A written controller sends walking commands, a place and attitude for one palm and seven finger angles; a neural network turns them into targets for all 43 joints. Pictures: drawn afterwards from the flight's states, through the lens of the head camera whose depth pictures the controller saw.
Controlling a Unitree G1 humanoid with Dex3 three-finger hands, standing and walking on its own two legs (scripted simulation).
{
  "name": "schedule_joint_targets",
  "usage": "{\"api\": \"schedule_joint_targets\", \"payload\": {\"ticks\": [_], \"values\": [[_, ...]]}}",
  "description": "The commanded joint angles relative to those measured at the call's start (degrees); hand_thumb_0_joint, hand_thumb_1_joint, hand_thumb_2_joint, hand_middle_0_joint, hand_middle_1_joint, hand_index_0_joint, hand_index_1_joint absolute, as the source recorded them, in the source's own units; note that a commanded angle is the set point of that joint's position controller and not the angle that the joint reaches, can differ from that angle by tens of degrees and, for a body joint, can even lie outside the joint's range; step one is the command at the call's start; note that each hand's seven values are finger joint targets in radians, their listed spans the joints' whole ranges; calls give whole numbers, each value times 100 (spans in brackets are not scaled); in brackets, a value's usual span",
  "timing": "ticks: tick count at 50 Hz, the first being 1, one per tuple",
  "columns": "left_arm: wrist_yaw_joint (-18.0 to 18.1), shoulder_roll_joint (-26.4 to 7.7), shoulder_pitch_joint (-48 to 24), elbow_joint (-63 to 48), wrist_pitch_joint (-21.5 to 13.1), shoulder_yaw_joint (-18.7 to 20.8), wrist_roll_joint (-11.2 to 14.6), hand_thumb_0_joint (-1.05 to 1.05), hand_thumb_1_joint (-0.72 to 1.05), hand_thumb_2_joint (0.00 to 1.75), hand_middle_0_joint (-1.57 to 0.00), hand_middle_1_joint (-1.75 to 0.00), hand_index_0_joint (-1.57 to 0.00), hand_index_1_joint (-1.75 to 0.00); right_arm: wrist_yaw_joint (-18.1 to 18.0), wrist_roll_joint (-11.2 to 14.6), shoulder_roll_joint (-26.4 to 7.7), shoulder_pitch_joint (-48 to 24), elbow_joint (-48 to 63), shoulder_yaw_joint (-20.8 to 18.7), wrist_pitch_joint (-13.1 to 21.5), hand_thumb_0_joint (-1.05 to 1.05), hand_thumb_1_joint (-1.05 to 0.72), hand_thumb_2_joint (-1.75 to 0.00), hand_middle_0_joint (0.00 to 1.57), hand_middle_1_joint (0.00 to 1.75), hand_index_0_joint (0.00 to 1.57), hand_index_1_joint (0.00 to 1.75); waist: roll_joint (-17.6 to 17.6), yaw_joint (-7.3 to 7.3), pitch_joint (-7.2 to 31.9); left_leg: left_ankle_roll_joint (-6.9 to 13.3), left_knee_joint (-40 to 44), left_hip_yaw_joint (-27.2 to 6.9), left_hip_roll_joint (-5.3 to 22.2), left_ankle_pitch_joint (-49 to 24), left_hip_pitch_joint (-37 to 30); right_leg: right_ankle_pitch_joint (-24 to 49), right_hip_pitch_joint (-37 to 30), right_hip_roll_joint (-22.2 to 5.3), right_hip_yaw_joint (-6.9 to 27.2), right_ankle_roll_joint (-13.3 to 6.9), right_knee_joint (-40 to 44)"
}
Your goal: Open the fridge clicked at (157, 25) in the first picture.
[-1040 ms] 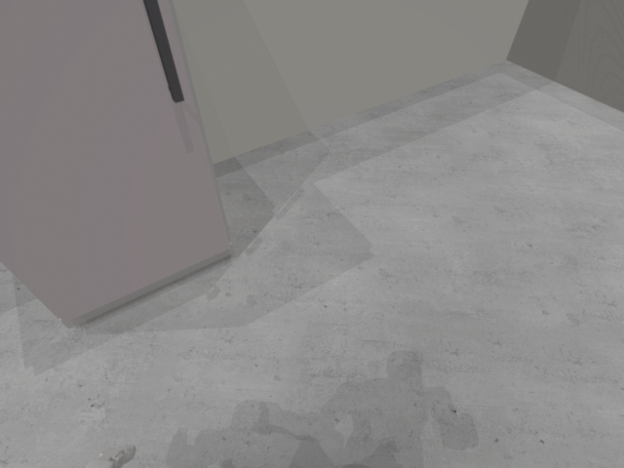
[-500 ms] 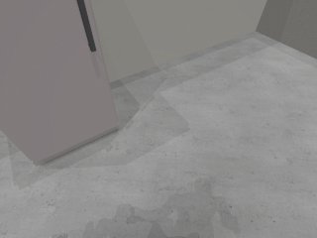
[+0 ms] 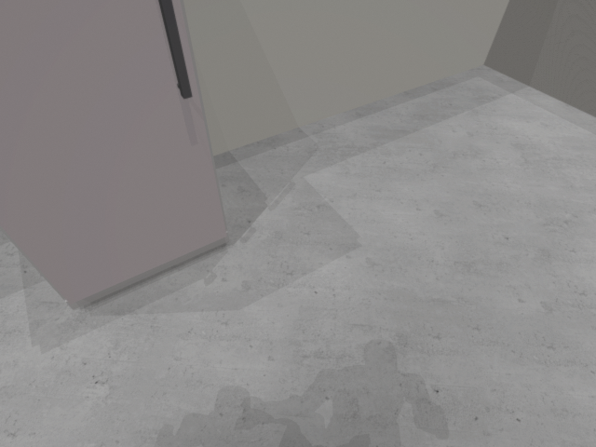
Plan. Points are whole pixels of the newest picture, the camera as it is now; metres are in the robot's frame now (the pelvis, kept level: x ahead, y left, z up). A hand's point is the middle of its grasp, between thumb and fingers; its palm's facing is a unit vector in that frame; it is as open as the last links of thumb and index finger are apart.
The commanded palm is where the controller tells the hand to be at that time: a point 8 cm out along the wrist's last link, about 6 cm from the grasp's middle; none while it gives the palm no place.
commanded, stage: look at it before walking up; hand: right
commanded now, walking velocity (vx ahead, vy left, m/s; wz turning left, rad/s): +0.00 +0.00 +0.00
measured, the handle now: (163, 2) +0.95 +0.37 +0.20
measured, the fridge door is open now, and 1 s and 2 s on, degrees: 0 0 0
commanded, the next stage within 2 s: walk to a spot facing it in 0.50 s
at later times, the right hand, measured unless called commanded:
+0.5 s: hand out of the picture +0.08 -0.24 -0.16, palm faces -0.02 +0.94 -0.33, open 7.4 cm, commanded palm none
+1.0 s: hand out of the picture +0.05 -0.20 -0.20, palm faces -0.06 +0.99 -0.14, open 7.4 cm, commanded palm none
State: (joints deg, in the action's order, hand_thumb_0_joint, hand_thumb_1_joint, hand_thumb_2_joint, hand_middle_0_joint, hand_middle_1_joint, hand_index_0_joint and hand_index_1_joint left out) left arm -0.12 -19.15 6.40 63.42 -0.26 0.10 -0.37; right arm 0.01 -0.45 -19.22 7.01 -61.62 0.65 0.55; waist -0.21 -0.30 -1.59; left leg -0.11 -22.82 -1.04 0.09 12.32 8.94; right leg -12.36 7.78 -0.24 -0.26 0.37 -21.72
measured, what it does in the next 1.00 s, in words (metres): shifts its weight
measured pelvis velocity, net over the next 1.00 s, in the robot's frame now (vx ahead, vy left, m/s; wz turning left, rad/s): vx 0.08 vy -0.02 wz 0.07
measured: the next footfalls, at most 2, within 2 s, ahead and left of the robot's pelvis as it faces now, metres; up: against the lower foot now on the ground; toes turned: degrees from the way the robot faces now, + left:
left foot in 1.24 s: +0.29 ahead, +0.14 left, +0.00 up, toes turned +14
right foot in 1.56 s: +0.36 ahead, -0.10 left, +0.00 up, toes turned +9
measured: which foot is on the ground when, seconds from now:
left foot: down 0.00-0.92, up 0.94-1.00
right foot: down 0.00-1.00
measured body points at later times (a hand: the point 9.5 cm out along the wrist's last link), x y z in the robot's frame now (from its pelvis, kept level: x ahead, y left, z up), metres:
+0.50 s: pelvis +0.00 +0.00 +0.00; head +0.01 +0.00 +0.45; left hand +0.09 +0.30 -0.13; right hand +0.08 -0.29 -0.13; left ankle +0.00 +0.12 -0.74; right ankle -0.01 -0.12 -0.74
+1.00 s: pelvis +0.08 -0.02 -0.02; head +0.09 -0.04 +0.43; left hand +0.04 +0.21 -0.16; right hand +0.06 -0.25 -0.18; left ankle +0.01 +0.10 -0.71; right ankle -0.01 -0.12 -0.74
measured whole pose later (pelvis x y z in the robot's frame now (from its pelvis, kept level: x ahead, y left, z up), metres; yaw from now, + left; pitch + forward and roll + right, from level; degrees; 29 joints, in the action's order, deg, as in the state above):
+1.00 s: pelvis +0.08 -0.02 -0.02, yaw +4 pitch +0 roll +1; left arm 1.0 -9.7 20.0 63.9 -3.3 0.4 -1.2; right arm 0.6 -1.1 -11.2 20.6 -64.8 -0.9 -1.0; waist -2.2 -0.6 -0.5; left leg 1.4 -50.8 -0.2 -0.4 27.3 17.5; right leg -25.0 5.0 -1.2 -4.7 -1.5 -29.9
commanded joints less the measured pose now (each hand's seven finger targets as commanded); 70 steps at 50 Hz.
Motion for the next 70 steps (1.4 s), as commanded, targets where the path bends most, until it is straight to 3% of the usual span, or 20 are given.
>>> {"api": "schedule_joint_targets", "payload": {"ticks": [1,30,32,36,42,44,46,47,49,51,54,57,60,61,62,63,64,65,68,70], "values": [[69,-1171,-308,-347,-164,207,-22,0,90,90,-20,-30,-20,-30,-71,-9,-1211,-234,363,-259,110,0,-90,-90,20,30,20,30,-36,39,329,212,437,-618,698,-687,-24,683,-39,-631,531,-183,344],[85,-1158,-303,-301,-162,184,-3,0,90,90,-20,-30,-20,-30,-71,-14,-1191,-152,277,-263,114,0,-90,-90,20,30,20,30,-52,53,340,189,492,-547,699,-970,-184,925,-138,-664,566,-170,420],[57,-443,80,-134,-70,20,-51,0,90,90,-20,-30,-20,-30,-92,-13,-495,253,101,-116,2,0,-90,-90,20,30,20,30,-58,48,431,104,466,-517,658,-57,-169,254,-150,-604,397,-64,292],[7,-393,312,-164,-5,65,-114,0,90,90,-20,-30,-20,-30,3,-75,-591,569,113,-201,-92,0,-90,-90,20,30,20,30,-337,107,-331,302,726,-985,646,2114,317,-1619,701,-355,262,-94,14],[38,-117,818,-236,-164,115,-85,0,90,90,-20,-30,-20,-30,16,-42,-495,998,187,-358,1,0,-90,-90,20,30,20,30,-508,10,-527,745,572,-1406,919,1784,450,-1122,805,-261,-175,-121,-817],[56,-92,1174,-168,-226,155,-68,0,90,90,-20,-30,-20,-30,21,-43,-300,935,222,-360,35,0,-90,-90,20,30,20,30,-213,-127,-531,633,-64,-950,604,1112,804,-944,351,-450,59,-223,-507],[134,-517,2186,163,-313,300,-115,0,90,90,-20,-30,-20,-30,43,-54,206,571,431,-297,80,0,-90,-90,20,30,20,30,1527,-510,-506,228,-2432,379,-246,982,2320,70,-1078,-1759,1847,-887,613],[193,-428,2689,288,-334,300,-126,0,90,90,-20,-30,-20,-30,3,-83,224,177,644,-264,146,0,-90,-90,20,30,20,30,1464,-653,-739,188,-3300,239,-144,1919,3262,1546,-1623,-2185,2272,-1189,751],[263,-63,2743,288,-393,217,-103,0,90,90,-20,-30,-20,-30,4,-74,188,77,625,-338,193,0,-90,-90,20,30,20,30,723,-560,-798,191,-3927,-40,302,1800,3548,3229,-1731,-2295,1784,-1373,403],[273,-4,2427,189,-421,228,-118,0,90,90,-20,-30,-20,-30,85,-61,423,79,632,-343,150,0,-90,-90,20,30,20,30,643,-349,-852,169,-3726,125,470,1545,3334,2953,-1430,-2032,1104,-1176,501],[283,118,2285,195,-455,237,-117,0,90,90,-20,-30,-20,-30,187,-58,684,-42,706,-311,78,0,-90,-90,20,30,20,30,757,-206,-852,167,-2762,539,421,833,2718,2554,-976,-1584,283,-888,737],[280,96,2187,267,-442,255,-73,0,90,90,-20,-30,-20,-30,187,-44,753,249,638,-313,71,0,-90,-90,20,30,20,30,942,18,-585,312,-1729,1034,27,260,1461,3619,-669,-1339,-335,-737,397],[289,-63,2044,228,-410,340,20,0,90,90,-20,-30,-20,-30,107,-112,426,1649,213,-465,123,0,-90,-90,20,30,20,30,510,667,234,439,-818,1078,-183,-863,-487,4056,-320,-1138,-752,-398,-1436],[226,95,2094,167,-408,315,76,0,90,90,-20,-30,-20,-30,54,-143,-16,2200,74,-575,208,0,-90,-90,20,30,20,30,-56,909,647,717,-699,426,492,-1534,-1697,2652,692,-934,-826,-179,-2834],[221,464,2255,16,-442,275,124,0,90,90,-20,-30,-20,-30,-31,-109,-543,2600,46,-710,256,0,-90,-90,20,30,20,30,-1302,891,1306,1525,-369,-2088,2197,-3179,-2452,-1512,1854,-118,-869,61,-4855],[286,368,2071,-135,-383,311,116,0,90,90,-20,-30,-20,-30,-92,21,-669,2412,169,-739,210,0,-90,-90,20,30,20,30,-990,785,1397,2003,81,-2845,2673,-3792,-2114,-2266,2062,-133,-205,12,-5836],[289,455,1710,-203,-327,331,99,0,90,90,-20,-30,-20,-30,-130,34,-488,1884,279,-704,141,0,-90,-90,20,30,20,30,-523,658,681,1942,194,-2143,2404,-3247,-1334,-1932,2216,-442,-10,-1,-5812],[248,580,1422,-312,-291,304,53,0,90,90,-20,-30,-20,-30,-137,6,-320,1448,421,-647,120,0,-90,-90,20,30,20,30,-608,541,176,1733,319,-1923,2182,-2749,-438,-1673,2281,-637,-29,29,-5681],[228,708,1685,-351,-67,296,-58,0,90,90,-20,-30,-20,-30,-192,-87,14,406,734,-578,75,0,-90,-90,20,30,20,30,-241,-123,69,1287,437,-938,1708,-2108,1093,-1507,1490,-791,-22,152,-4497],[214,787,1819,-404,27,272,-59,0,90,90,-20,-30,-20,-30,-163,-124,-90,212,861,-593,19,0,-90,-90,20,30,20,30,-405,-272,203,1132,422,-677,1452,-1642,1567,-1281,1120,-696,-233,249,-3667]]}}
